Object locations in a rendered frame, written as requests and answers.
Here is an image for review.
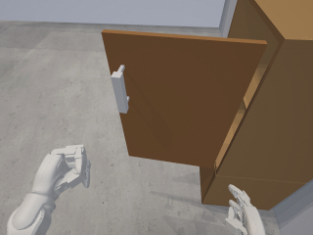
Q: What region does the robot left hand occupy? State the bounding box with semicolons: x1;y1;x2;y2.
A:
31;144;91;202

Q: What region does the left robot forearm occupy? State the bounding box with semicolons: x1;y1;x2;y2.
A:
7;192;56;235

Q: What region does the handle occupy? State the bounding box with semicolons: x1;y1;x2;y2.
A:
111;65;130;114

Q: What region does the robot right hand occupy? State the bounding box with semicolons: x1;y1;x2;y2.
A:
225;184;266;235

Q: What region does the cupboard door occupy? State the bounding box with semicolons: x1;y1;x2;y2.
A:
101;29;268;168

